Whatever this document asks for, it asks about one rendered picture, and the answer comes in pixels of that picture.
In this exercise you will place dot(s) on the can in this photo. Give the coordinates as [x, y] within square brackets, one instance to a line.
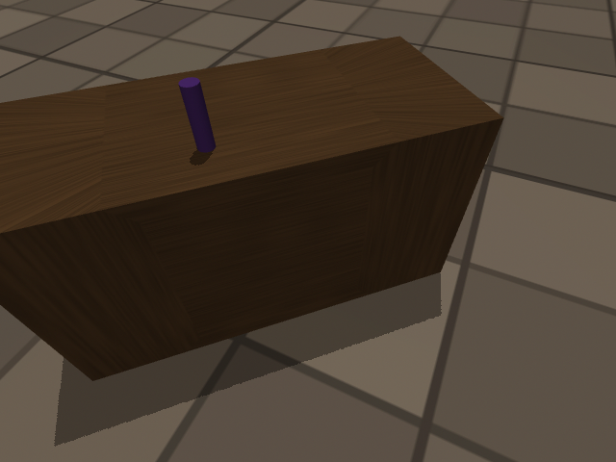
[194, 101]

